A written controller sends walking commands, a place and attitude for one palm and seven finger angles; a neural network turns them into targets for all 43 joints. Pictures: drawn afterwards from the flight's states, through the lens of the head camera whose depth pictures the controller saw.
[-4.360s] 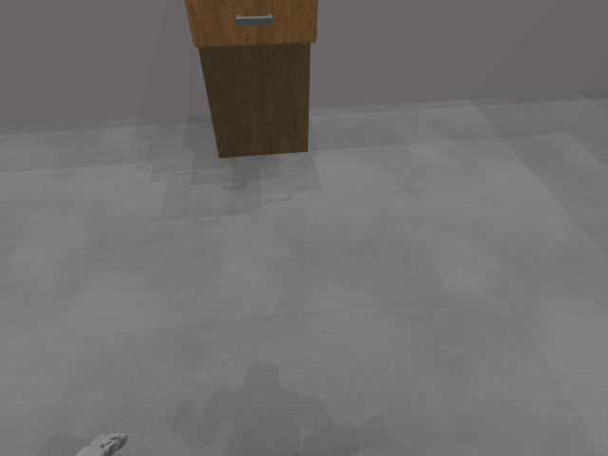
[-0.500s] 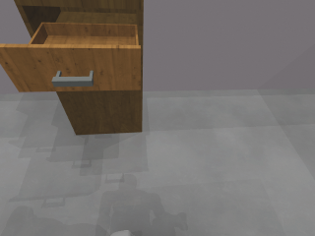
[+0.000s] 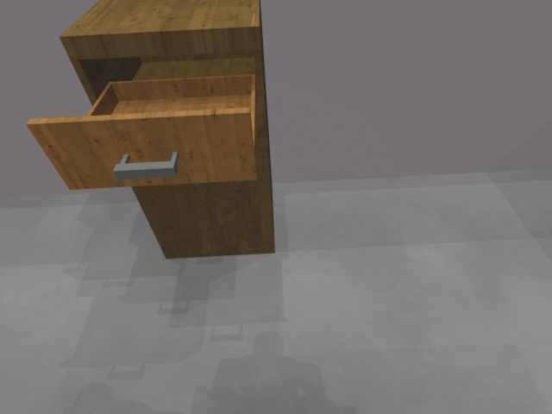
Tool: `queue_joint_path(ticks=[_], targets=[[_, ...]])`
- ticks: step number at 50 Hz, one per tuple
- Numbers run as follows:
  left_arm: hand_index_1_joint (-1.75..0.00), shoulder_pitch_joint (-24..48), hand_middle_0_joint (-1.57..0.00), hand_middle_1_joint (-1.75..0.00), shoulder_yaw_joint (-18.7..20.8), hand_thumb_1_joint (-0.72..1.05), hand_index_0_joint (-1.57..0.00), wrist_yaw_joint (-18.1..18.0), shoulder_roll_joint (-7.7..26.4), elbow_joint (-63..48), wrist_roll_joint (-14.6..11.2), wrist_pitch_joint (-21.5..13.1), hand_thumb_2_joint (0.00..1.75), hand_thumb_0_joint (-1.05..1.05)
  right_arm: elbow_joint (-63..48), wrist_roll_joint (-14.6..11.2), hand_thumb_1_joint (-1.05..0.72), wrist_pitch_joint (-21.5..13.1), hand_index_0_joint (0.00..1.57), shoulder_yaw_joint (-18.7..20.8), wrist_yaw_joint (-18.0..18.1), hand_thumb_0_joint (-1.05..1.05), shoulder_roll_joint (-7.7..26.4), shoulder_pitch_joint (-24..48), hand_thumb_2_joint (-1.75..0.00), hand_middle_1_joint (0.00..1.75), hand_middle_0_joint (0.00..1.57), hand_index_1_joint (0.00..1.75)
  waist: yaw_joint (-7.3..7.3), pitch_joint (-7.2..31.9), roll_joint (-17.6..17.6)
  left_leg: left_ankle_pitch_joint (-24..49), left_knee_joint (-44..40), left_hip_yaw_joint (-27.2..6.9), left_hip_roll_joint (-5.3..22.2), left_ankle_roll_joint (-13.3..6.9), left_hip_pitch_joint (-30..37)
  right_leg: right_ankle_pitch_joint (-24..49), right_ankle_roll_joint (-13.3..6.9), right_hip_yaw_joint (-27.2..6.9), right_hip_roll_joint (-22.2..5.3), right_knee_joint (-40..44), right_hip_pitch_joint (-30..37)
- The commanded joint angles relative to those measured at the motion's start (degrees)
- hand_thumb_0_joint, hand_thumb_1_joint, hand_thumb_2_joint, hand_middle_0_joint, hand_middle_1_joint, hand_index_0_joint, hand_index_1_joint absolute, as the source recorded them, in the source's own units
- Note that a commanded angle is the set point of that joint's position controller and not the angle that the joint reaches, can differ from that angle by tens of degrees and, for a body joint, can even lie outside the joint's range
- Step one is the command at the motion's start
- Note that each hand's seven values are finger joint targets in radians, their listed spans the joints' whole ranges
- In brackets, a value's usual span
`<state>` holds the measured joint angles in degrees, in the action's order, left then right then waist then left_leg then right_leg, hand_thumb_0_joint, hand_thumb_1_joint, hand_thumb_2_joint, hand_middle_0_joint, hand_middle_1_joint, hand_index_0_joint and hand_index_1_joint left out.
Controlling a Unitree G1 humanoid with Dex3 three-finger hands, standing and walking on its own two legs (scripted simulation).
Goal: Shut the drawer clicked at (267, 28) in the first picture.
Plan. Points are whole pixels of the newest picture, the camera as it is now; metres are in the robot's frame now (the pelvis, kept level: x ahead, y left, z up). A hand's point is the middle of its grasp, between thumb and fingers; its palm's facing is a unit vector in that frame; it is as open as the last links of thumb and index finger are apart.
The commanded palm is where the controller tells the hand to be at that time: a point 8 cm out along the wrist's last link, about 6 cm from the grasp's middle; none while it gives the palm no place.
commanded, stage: take the last steps up to it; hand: left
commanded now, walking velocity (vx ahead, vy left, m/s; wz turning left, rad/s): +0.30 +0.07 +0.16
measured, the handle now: (148, 163) +0.58 +0.30 +0.04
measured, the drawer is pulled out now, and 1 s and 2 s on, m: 0.30 0.30 0.30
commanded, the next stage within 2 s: come to a stop and stand still in 0.94 s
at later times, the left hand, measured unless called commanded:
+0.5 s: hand out of the picture -0.04 +0.19 -0.17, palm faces +0.22 -0.96 -0.15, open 7.4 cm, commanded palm none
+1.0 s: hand (173, 311) +0.34 +0.24 -0.15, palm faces +0.03 -0.97 -0.24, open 7.3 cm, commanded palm none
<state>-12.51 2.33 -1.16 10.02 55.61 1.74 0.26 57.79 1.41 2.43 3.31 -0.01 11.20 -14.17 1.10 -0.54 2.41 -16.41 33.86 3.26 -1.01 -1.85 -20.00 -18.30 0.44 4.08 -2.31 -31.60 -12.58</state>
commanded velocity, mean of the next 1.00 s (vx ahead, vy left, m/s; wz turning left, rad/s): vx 0.25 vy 0.01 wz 0.00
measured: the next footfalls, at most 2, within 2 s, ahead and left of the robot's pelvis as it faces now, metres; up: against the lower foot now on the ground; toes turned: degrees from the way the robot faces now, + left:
left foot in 0.46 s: +0.17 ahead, +0.18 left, +0.00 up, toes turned +14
right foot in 0.94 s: +0.36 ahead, -0.03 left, +0.00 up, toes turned -6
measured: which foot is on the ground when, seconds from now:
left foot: up 0.00-0.44, down 0.46-0.96, up 0.98-1.00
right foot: down 0.00-0.48, up 0.50-0.92, down 0.94-1.00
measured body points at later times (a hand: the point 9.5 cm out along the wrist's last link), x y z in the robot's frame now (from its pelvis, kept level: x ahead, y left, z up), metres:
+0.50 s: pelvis +0.10 +0.06 -0.01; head +0.12 +0.07 +0.44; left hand -0.05 +0.25 -0.15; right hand +0.20 -0.16 -0.15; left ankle +0.13 +0.17 -0.73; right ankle +0.00 -0.10 -0.72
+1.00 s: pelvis +0.24 +0.05 -0.01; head +0.26 +0.02 +0.44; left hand +0.34 +0.29 -0.13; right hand +0.18 -0.16 -0.18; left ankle +0.13 +0.17 -0.70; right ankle +0.32 -0.03 -0.73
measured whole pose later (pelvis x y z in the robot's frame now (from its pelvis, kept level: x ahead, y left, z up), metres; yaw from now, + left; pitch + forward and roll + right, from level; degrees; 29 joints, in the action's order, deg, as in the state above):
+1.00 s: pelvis +0.24 +0.05 -0.01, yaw +2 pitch -2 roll +2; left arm -7.5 2.4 -0.1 9.0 56.5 1.2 -3.1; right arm 65.5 1.2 -0.8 2.1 0.5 8.4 -21.5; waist 2.5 -5.1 2.3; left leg -28.9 46.1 7.7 3.6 0.2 -8.8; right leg -12.2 -3.7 7.6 -2.8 -35.7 -21.3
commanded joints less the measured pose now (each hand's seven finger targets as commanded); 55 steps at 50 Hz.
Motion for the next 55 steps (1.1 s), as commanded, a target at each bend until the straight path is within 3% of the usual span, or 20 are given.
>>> queue_joint_path(ticks=[1, 3, 6, 17, 19, 21, 22, 23, 24, 25, 28, 31, 42, 45, 46, 47, 48, 49, 51, 55], targets=[[-0.3, -7.0, -0.2, -0.3, 2.7, 0.9, -0.2, -1.0, 11.6, -1.4, -0.3, -1.7, 0.9, 0.0, -6.6, 0.6, -0.9, -1.2, 0.2, 2.0, -1.2, 0.0, 5.7, 4.5, -0.9, 0.3, 0.2, 0.3, -2.6, -9.0, -14.5, -6.0, 23.8, -6.1, 3.3, 1.1, -20.4, -26.7, -7.5, -26.6, -22.3, 30.5, -1.2], [-0.3, -4.9, -0.2, -0.3, 1.5, 0.9, -0.2, -0.6, 7.9, -1.4, -0.6, -2.8, 0.9, 0.0, -3.4, 0.6, -0.9, -1.2, 0.2, 1.9, -1.7, 0.0, 4.7, 0.2, -0.9, 0.3, 0.2, 0.3, -0.19, -9.7, -10.4, 1.1, 27.7, -4.6, 4.2, 1.8, -17.1, -14.9, -5.0, -16.6, -16.8, 27.4, -1.9], [-0.3, -8.8, -0.2, -0.3, 1.1, 0.9, -0.2, -0.2, 6.3, 0.3, -0.8, -4.0, 0.9, 0.0, -1.8, 0.3, -0.9, -1.6, 0.2, 1.6, -1.8, 0.0, 2.9, -2.3, -0.9, 0.3, 0.2, 0.3, -0.82, -6.4, -9.4, 6.4, 28.3, -2.7, 4.1, 3.1, -17.2, -1.4, -4.1, -7.5, -13.4, 24.6, 4.6], [-0.3, -18.4, -0.2, -0.3, 1.2, 0.9, -0.2, -0.3, 6.0, 7.4, 0.3, -4.5, 0.9, 0.0, -4.1, -0.2, -0.9, -3.2, 0.2, 0.2, -2.3, 0.0, 0.4, 7.9, -0.9, 0.3, 0.2, 0.3, -5.07, -7.6, -12.7, 1.1, 6.8, 2.3, 5.9, 2.4, -12.1, 8.7, -7.2, -5.3, -16.5, 21.4, 9.3], [-0.3, -17.8, -0.2, -0.3, 1.5, 0.9, -0.2, -0.3, 6.8, 7.7, 0.3, -4.1, 0.9, 0.0, -3.7, -0.3, -0.9, -3.9, 0.2, -0.2, -2.2, 0.0, 0.1, 6.2, -0.9, 0.3, 0.2, 0.3, -4.44, -6.1, -14.1, -0.6, 1.8, 3.5, 4.6, 1.4, -5.5, 12.4, -7.0, -4.1, -15.9, 18.0, 8.1], [-0.3, -16.4, -0.2, -0.3, 1.6, 0.9, -0.2, -0.2, 6.7, 8.2, -0.2, -3.7, 0.9, 0.0, -1.2, -0.2, -0.9, -4.7, 0.2, -0.1, -1.6, 0.0, 1.1, -0.3, -0.9, 0.3, 0.2, 0.3, -1.17, -3.7, -11.5, 3.4, -6.1, 6.5, 2.0, 0.8, 7.2, 14.9, -5.1, -0.5, -12.6, 10.4, 3.7], [-0.3, -16.3, -0.2, -0.3, 1.2, 0.9, -0.2, 0.0, 5.3, 7.9, -0.3, -3.5, 0.9, 0.0, 1.0, -0.1, -0.9, -5.2, 0.2, 0.6, -1.0, 0.0, 4.2, -7.1, -0.9, 0.3, 0.2, 0.3, 1.64, -0.5, -5.5, 3.2, -8.5, 4.5, 3.2, 0.0, 18.6, 14.6, -3.8, 1.7, -9.9, 0.2, -1.8], [-0.3, -17.3, -0.2, -0.3, 0.8, 0.9, -0.2, 0.3, 2.2, 6.9, -0.9, -3.3, 0.9, 0.0, 2.6, 0.4, -0.9, -5.7, 0.2, 2.1, -0.1, 0.0, 10.2, -13.9, -0.9, 0.3, 0.2, 0.3, 4.12, 5.6, 8.4, 2.3, -11.1, -11.7, 16.4, -3.6, 30.3, -0.2, -1.1, 5.9, -4.1, -14.5, -13.2], [-0.3, -13.7, -0.2, -0.3, 0.3, 0.9, -0.2, 0.3, 0.9, 4.7, -0.6, -3.2, 0.9, 0.0, 3.8, -0.1, -0.9, -5.3, 0.2, 2.8, 0.5, 0.0, 13.7, -19.4, -0.9, 0.3, 0.2, 0.3, 5.76, 6.5, 14.7, 6.0, -18.2, -24.3, 25.1, -7.5, 32.6, -15.6, -0.3, 4.0, -0.2, -28.3, -22.3], [-0.3, -10.3, -0.2, -0.3, 0.7, 0.9, -0.2, 0.1, 1.8, 3.4, -0.5, -3.1, 0.9, 0.0, 3.6, -0.2, -0.9, -4.9, 0.2, 2.4, 1.0, 0.0, 12.8, -17.9, -0.9, 0.3, 0.2, 0.3, 5.4, 2.9, 8.2, 6.4, -19.2, -23.1, 26.4, -9.3, 29.0, -14.5, -1.6, -0.5, -2.6, -34.5, -25.1], [-0.3, -8.3, -0.2, -0.3, 1.2, 0.9, -0.2, 1.0, 1.4, 5.3, -0.3, -2.6, 0.9, 0.0, 1.6, -0.4, -0.9, -6.0, 0.2, 0.2, 1.3, 0.0, 4.6, -6.6, -0.9, 0.3, 0.2, 0.3, 1.23, -3.7, 3.7, 10.5, -21.2, -11.0, 20.6, -6.8, 14.3, -2.7, -1.3, -2.8, -6.5, -36.8, -21.8], [-0.3, -10.9, -0.2, -0.3, 1.2, 0.9, -0.2, 1.2, -0.4, 5.8, -0.2, -1.5, 0.9, 0.0, 1.4, -0.5, -0.9, -7.1, 0.2, -0.2, 1.5, 0.0, 2.2, -5.5, -0.9, 0.3, 0.2, 0.3, -1.52, -4.1, 4.3, 20.2, -22.5, -3.5, 17.5, -6.9, 11.3, 2.1, 0.0, -1.8, -5.9, -33.4, -18.9], [-0.3, 2.9, -0.2, -0.3, 1.3, 0.9, -0.2, 1.6, 1.8, -1.2, -0.4, -0.9, 0.9, 0.0, 3.3, 0.4, -0.9, -6.1, 0.2, 0.6, 1.3, 0.0, 5.0, -7.3, -0.9, 0.3, 0.2, 0.3, -0.29, -7.9, 2.1, 19.1, -20.4, -2.3, 18.4, -8.1, 13.6, 4.6, -0.3, 1.1, -3.9, -7.3, -14.7], [-0.3, -3.0, -0.2, -0.3, 1.6, 0.9, -0.2, 1.5, 2.7, 0.8, -0.2, -1.7, 0.9, 0.0, 4.1, 0.2, -0.9, -5.5, 0.2, 0.4, 1.3, 0.0, 5.3, -7.4, -0.9, 0.3, 0.2, 0.3, -3.11, -3.9, -1.0, 21.9, -10.0, 1.0, 15.1, -5.0, 11.8, 8.8, -1.2, 4.1, -0.3, 0.8, -1.3], [-0.3, -8.6, -0.2, -0.3, 2.0, 0.9, -0.2, 1.3, 5.2, 2.7, 0.0, -2.5, 0.9, 0.0, 4.3, -0.3, -0.9, -5.7, 0.2, 0.1, 1.1, 0.0, 4.5, -7.7, -0.9, 0.3, 0.2, 0.3, -5.48, 0.3, -4.9, 20.9, -0.4, 3.3, 11.9, -2.8, 8.8, 12.6, -2.2, 0.9, -1.9, 3.9, 8.2], [-0.3, -13.7, -0.2, -0.3, 3.2, 0.9, -0.2, 0.6, 10.2, 4.1, 0.3, -3.3, 0.9, 0.0, 3.3, -0.7, -0.9, -5.8, 0.2, -0.3, 0.7, 0.0, 1.7, -9.0, -0.9, 0.3, 0.2, 0.3, -6.72, 5.4, -16.7, 4.9, 13.8, 7.6, 5.6, 0.1, -2.7, 20.9, -6.7, -14.7, -13.9, 6.8, 19.2], [-0.3, -17.0, -0.2, -0.3, 3.4, 0.9, -0.2, 0.5, 13.5, 4.6, -0.8, -3.2, 0.9, 0.0, 2.1, -1.0, -0.9, -5.3, 0.2, -0.5, 0.8, 0.0, 1.6, -8.7, -0.9, 0.3, 0.2, 0.3, -6.76, 7.8, -20.2, -18.9, 27.2, 5.1, 1.9, 1.6, -7.2, 28.6, -12.9, -25.6, -22.9, 13.5, 20.1], [-0.3, -13.7, -0.2, -0.3, 3.2, 0.9, -0.2, 0.1, 11.9, 4.2, -1.1, -3.2, 0.9, 0.0, 2.7, -0.9, -0.9, -4.9, 0.2, -0.2, 1.1, 0.0, 2.2, -7.7, -0.9, 0.3, 0.2, 0.3, -6.04, 6.7, -14.7, -17.6, 32.6, -0.7, 4.1, 1.3, -8.0, 25.3, -14.5, -23.6, -21.7, 14.7, 16.9], [-0.3, -6.7, -0.2, -0.3, 2.3, 0.9, -0.2, -0.1, 8.7, 2.7, -1.2, -3.2, 0.9, 0.0, 3.3, -0.7, -0.9, -4.3, 0.2, 0.0, 0.8, 0.0, 1.1, -5.0, -0.9, 0.3, 0.2, 0.3, -3.77, 2.0, -8.0, -10.1, 35.4, -2.2, 6.6, 1.8, -8.7, 19.0, -12.4, -18.1, -18.4, 16.6, 8.2], [-0.3, 0.0, -0.2, -0.3, 0.2, 0.9, -0.2, -0.7, 4.3, 1.7, -0.9, -3.2, 0.9, 0.0, 6.0, -0.8, -0.9, -1.8, 0.2, -1.2, 1.2, 0.0, -2.3, -9.9, -0.9, 0.3, 0.2, 0.3, 1.1, 0.1, -5.4, -3.5, 23.1, -2.0, 7.1, 4.2, 1.6, 30.7, -8.5, -5.0, -13.6, 17.6, -5.2]])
